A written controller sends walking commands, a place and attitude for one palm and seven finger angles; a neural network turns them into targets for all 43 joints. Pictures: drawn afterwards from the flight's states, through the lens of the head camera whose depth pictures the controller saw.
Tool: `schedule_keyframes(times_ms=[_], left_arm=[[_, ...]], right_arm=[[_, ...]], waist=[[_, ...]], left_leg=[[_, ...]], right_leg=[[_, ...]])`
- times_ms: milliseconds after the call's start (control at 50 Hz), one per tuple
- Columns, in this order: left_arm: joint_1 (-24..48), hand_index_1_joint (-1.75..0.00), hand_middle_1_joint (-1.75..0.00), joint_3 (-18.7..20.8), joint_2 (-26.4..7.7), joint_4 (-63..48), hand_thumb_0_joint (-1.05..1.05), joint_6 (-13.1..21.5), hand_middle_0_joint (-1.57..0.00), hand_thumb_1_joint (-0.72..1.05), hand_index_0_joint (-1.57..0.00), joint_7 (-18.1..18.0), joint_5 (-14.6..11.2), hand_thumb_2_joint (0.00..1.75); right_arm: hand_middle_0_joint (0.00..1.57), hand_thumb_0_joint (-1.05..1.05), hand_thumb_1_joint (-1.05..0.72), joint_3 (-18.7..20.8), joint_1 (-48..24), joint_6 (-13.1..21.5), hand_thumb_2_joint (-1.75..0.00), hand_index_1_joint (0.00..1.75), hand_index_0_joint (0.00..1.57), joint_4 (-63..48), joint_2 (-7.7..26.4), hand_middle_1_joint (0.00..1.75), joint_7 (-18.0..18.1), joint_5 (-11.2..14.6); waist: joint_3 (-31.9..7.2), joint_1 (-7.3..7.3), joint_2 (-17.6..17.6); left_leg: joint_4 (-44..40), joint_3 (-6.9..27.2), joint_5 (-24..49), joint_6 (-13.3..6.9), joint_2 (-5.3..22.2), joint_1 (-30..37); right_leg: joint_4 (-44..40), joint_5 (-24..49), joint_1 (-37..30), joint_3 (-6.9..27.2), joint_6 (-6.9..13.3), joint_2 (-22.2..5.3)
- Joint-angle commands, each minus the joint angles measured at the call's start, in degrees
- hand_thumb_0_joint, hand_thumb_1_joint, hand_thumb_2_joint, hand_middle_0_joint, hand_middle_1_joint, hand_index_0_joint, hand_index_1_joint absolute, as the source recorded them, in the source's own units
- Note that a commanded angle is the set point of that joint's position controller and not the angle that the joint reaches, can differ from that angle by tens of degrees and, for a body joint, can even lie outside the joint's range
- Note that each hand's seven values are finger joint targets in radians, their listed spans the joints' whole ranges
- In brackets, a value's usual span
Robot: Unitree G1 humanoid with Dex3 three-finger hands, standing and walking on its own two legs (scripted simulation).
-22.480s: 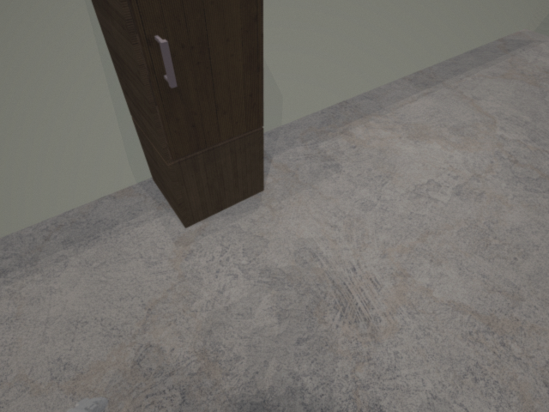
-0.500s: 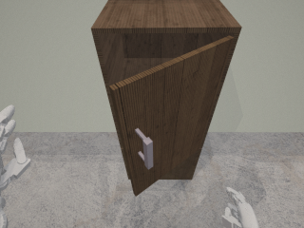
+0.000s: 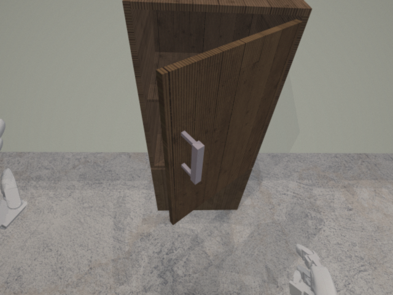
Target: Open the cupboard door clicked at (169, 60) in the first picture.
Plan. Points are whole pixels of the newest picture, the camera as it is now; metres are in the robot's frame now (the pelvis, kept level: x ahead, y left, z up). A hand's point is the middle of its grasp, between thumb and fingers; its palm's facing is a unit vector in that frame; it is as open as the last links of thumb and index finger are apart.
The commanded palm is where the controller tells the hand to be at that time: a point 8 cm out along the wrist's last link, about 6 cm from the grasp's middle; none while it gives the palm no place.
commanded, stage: step back with the hand held close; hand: left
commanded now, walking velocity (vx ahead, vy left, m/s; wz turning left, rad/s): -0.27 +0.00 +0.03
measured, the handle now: (191, 158) +0.40 +0.05 +0.04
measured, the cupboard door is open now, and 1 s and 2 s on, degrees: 37 37 37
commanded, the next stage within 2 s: stop stepping back and stand still in 0.64 s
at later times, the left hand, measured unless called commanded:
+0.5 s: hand (2, 252) +0.13 +0.25 +0.17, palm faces +0.40 -0.80 -0.45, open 7.4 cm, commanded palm +0.06 +0.30 +0.19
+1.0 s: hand out of the picture -0.02 +0.26 +0.19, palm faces +0.38 -0.78 -0.50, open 7.4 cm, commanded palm -0.07 +0.30 +0.19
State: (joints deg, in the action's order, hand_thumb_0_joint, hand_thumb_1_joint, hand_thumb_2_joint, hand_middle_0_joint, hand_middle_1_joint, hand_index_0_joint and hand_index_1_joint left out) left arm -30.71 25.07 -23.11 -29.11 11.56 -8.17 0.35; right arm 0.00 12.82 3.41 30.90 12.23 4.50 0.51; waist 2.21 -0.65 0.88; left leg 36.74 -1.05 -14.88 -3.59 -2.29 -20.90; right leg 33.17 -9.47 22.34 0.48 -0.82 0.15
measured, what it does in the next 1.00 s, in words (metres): walks backwards: right foot, then left foot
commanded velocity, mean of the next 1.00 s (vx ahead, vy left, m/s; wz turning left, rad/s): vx -0.19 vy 0.00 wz -0.01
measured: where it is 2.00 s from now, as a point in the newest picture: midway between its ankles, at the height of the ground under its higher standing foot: outside the picture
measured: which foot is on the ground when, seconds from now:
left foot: down 0.00-0.46, up 0.48-0.56, down 0.58-0.96, up 0.98-1.00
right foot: down 0.00-0.20, up 0.22-0.26, down 0.28-0.60, up 0.62-0.96, down 0.98-1.00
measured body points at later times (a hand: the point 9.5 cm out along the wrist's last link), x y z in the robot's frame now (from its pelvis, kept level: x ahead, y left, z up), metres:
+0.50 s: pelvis -0.07 +0.00 +0.00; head -0.04 +0.02 +0.45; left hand +0.11 +0.29 +0.19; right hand +0.12 -0.23 -0.07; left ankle +0.03 +0.08 -0.71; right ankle -0.05 -0.13 -0.72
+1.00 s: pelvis -0.21 +0.00 +0.01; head -0.19 +0.03 +0.45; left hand -0.04 +0.30 +0.22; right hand -0.02 -0.21 -0.06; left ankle -0.06 +0.10 -0.71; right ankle -0.32 -0.08 -0.73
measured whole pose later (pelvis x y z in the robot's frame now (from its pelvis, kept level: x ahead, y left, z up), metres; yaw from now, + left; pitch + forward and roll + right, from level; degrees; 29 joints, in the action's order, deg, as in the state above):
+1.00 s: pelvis -0.21 +0.00 +0.01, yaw -2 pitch +3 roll +0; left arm -35.0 27.2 -28.9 -37.9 8.5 -8.6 -3.8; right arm -2.9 9.3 7.2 34.0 8.6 2.5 -1.8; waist -1.5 -1.4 4.5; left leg 30.2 -2.0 -11.1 1.8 -1.0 -32.4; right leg 22.5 -22.7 4.9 -1.5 5.1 2.4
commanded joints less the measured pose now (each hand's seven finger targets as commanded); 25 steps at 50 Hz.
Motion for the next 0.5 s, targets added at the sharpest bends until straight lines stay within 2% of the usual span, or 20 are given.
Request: schedule_keyframes(times_ms=[0,20,60,100,120,160,180,200,220,240,280,320,340,360,380,400,420,440,460,480], left_arm=[[5.6,-0.3,-0.3,7.31,-10.35,-11.7,0.0,4.43,-0.2,0.9,-0.2,-1.72,0.41,0.9],[5.99,-0.3,-0.3,6.85,-9.95,-11.88,0.0,4.51,-0.2,0.9,-0.2,-1.8,0.22,0.9],[5.86,-0.3,-0.3,6.54,-10.0,-13.11,0.0,4.94,-0.2,0.9,-0.2,-2.02,-0.34,0.9],[4.65,-0.3,-0.3,7.32,-10.95,-14.28,0.0,5.32,-0.2,0.9,-0.2,-2.46,-0.71,0.9],[4.22,-0.3,-0.3,7.42,-10.56,-14.77,0.0,5.56,-0.2,0.9,-0.2,-2.55,-0.74,0.9],[3.43,-0.3,-0.3,8.76,-10.32,-15.11,0.0,5.88,-0.2,0.9,-0.2,-2.62,-0.1,0.9],[3.32,-0.3,-0.3,9.22,-10.28,-14.59,0.0,5.93,-0.2,0.9,-0.2,-2.48,0.1,0.9],[2.78,-0.3,-0.3,9.69,-10.85,-13.5,0.0,6.0,-0.2,0.9,-0.2,-2.32,0.06,0.9],[2.6,-0.3,-0.3,9.17,-9.87,-12.7,0.0,6.2,-0.2,0.9,-0.2,-1.85,0.14,0.9],[3.08,-0.3,-0.3,9.35,-9.76,-11.42,0.0,6.3,-0.2,0.9,-0.2,-1.62,0.37,0.9],[3.37,-0.3,-0.3,7.8,-8.51,-10.32,0.0,6.79,-0.2,0.9,-0.2,-1.05,-0.05,0.9],[4.04,-0.3,-0.3,5.58,-8.4,-12.09,0.0,7.22,-0.2,0.9,-0.2,-0.79,-1.53,0.9],[4.33,-0.3,-0.3,5.52,-9.55,-12.12,0.0,7.27,-0.2,0.9,-0.2,-0.84,-1.85,0.9],[5.52,-0.3,-0.3,4.91,-9.96,-12.99,0.0,7.09,-0.2,0.9,-0.2,-0.86,-1.86,0.9],[5.21,-0.3,-0.3,5.34,-10.92,-13.99,0.0,6.63,-0.2,0.9,-0.2,-0.9,-2.12,0.9],[3.02,-0.3,-0.3,6.34,-12.35,-14.11,0.0,6.32,-0.2,0.9,-0.2,-1.21,-2.47,0.9],[1.47,-0.3,-0.3,6.78,-12.85,-14.52,0.0,5.92,-0.2,0.9,-0.2,-1.31,-2.63,0.9],[0.92,-0.3,-0.3,7.95,-14.13,-14.98,0.0,5.83,-0.2,0.9,-0.2,-1.49,-2.59,0.9],[0.59,-0.3,-0.3,9.1,-14.83,-14.8,0.0,5.43,-0.2,0.9,-0.2,-1.56,-2.49,0.9],[0.05,-0.3,-0.3,9.83,-14.84,-13.44,0.0,5.04,-0.2,0.9,-0.2,-1.54,-2.33,0.9]], right_arm=[[0.2,0.0,-0.9,3.49,-5.28,3.84,-0.9,0.3,0.2,-8.41,8.95,0.3,0.77,-0.5],[0.2,0.0,-0.9,3.26,-4.86,3.96,-0.9,0.3,0.2,-8.26,8.56,0.3,0.66,-0.61],[0.2,0.0,-0.9,3.02,-4.42,4.34,-0.9,0.3,0.2,-7.67,8.34,0.3,0.35,-0.63],[0.2,0.0,-0.9,2.89,-4.87,4.48,-0.9,0.3,0.2,-7.11,8.3,0.3,0.43,-0.56],[0.2,0.0,-0.9,2.72,-4.68,4.67,-0.9,0.3,0.2,-7.25,8.28,0.3,0.46,-0.5],[0.2,0.0,-0.9,2.81,-5.27,5.08,-0.9,0.3,0.2,-7.46,8.78,0.3,0.61,-0.67],[0.2,0.0,-0.9,3.0,-5.41,5.36,-0.9,0.3,0.2,-7.57,8.38,0.3,0.59,-0.66],[0.2,0.0,-0.9,3.34,-5.84,5.58,-0.9,0.3,0.2,-7.41,8.1,0.3,0.62,-0.66],[0.2,0.0,-0.9,3.56,-5.76,6.01,-0.9,0.3,0.2,-7.26,7.97,0.3,0.4,-0.76],[0.2,0.0,-0.9,3.72,-5.95,6.14,-0.9,0.3,0.2,-7.09,8.34,0.3,0.28,-0.92],[0.2,0.0,-0.9,3.5,-5.51,6.9,-0.9,0.3,0.2,-5.73,7.89,0.3,-0.25,-1.38],[0.2,0.0,-0.9,3.36,-5.79,7.56,-0.9,0.3,0.2,-4.14,7.4,0.3,-0.7,-1.23],[0.2,0.0,-0.9,3.33,-5.96,7.4,-0.9,0.3,0.2,-3.49,7.21,0.3,-0.81,-1.08],[0.2,0.0,-0.9,3.43,-6.26,7.27,-0.9,0.3,0.2,-3.3,7.13,0.3,-0.77,-0.81],[0.2,0.0,-0.9,3.89,-6.38,7.08,-0.9,0.3,0.2,-3.64,6.97,0.3,-0.75,-0.36],[0.2,0.0,-0.9,3.74,-6.25,6.72,-0.9,0.3,0.2,-3.23,6.51,0.3,-0.54,-0.25],[0.2,0.0,-0.9,3.76,-6.21,6.31,-0.9,0.3,0.2,-3.41,6.25,0.3,-0.51,-0.05],[0.2,0.0,-0.9,3.63,-6.86,5.7,-0.9,0.3,0.2,-3.68,5.95,0.3,-0.47,-0.14],[0.2,0.0,-0.9,3.41,-7.78,4.96,-0.9,0.3,0.2,-4.0,5.35,0.3,-0.53,-0.44],[0.2,0.0,-0.9,3.02,-8.3,4.32,-0.9,0.3,0.2,-3.96,4.6,0.3,-0.48,-0.58]], waist=[[-2.74,1.04,-1.95],[-2.54,1.22,-0.58],[-3.57,1.5,-0.54],[-4.9,1.39,-2.52],[-5.42,1.41,-4.71],[-5.88,0.77,-12.07],[-6.46,0.39,-12.5],[-7.13,0.24,-13.01],[-6.57,0.35,-10.52],[-3.57,0.44,-9.72],[-1.05,0.7,-8.79],[-4.67,1.04,-5.43],[-8.29,1.27,-3.41],[-12.47,1.31,-2.36],[-15.35,1.28,-0.06],[-15.56,1.33,1.41],[-14.81,1.37,3.76],[-12.3,1.1,5.25],[-9.95,0.74,6.32],[-8.51,0.81,7.72]], left_leg=[[-12.82,9.19,-24.66,-2.26,7.26,-20.66],[-10.8,8.87,-23.86,-1.69,6.33,-18.77],[-7.96,8.03,-20.53,-0.53,4.86,-12.97],[-9.43,8.74,-19.09,-0.19,5.36,-9.92],[-12.63,10.26,-21.06,-0.64,6.69,-12.17],[-22.23,15.79,-26.86,-3.19,12.38,-23.55],[-24.36,17.83,-25.41,-4.09,14.93,-25.73],[-24.75,18.56,-23.05,-4.66,16.55,-25.14],[-24.98,18.49,-25.07,-5.47,17.92,-26.49],[-24.48,18.52,-25.69,-6.1,18.15,-28.68],[-21.52,17.18,-18.55,-5.09,16.49,-22.12],[-13.71,12.82,-0.46,-1.58,11.59,-6.41],[-9.82,9.3,7.22,0.32,9.31,0.52],[-6.92,5.86,11.46,1.86,7.15,5.73],[-3.44,3.57,10.99,2.53,5.18,9.15],[-0.2,2.67,5.9,3.11,3.63,10.91],[4.12,1.89,-0.21,3.69,1.73,10.83],[8.98,1.76,-3.33,4.18,0.51,8.32],[12.11,2.52,-4.89,4.34,0.48,4.11],[11.17,3.36,-6.4,4.29,1.5,0.75]], right_leg=[[-2.6,-8.92,-15.58,9.39,1.68,-3.3],[-4.83,-11.78,-12.57,10.48,2.3,-4.36],[-7.9,-14.8,-6.82,11.09,3.24,-5.9],[-7.05,-14.41,-5.27,8.9,3.03,-5.13],[-4.08,-13.76,-7.63,7.07,2.24,-3.71],[9.1,-5.9,-18.95,2.55,0.17,1.02],[14.32,-1.69,-22.22,1.18,-0.43,2.79],[16.29,-2.13,-22.76,1.42,-0.53,3.28],[17.6,-6.65,-23.6,2.21,-0.67,3.78],[16.85,-8.37,-23.29,2.7,-0.56,4.18],[8.63,-9.78,-18.02,3.22,0.43,3.75],[-3.27,1.34,-10.06,6.29,2.13,0.79],[-5.75,9.16,-7.23,9.68,3.08,-2.33],[-5.97,14.94,-6.16,11.14,3.22,-4.31],[-7.83,15.69,-5.02,12.34,3.27,-5.88],[-10.69,13.71,-2.24,14.05,4.89,-8.66],[-13.84,8.63,0.43,15.61,6.22,-11.23],[-16.11,6.65,2.79,17.1,7.82,-13.52],[-16.09,12.02,1.97,17.49,9.07,-14.81],[-14.7,18.29,-0.58,16.38,9.45,-15.15]])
